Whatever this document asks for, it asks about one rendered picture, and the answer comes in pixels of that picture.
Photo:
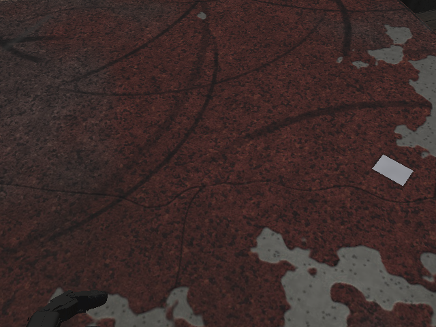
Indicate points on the left robot hand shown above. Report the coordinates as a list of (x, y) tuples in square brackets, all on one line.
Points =
[(65, 306)]

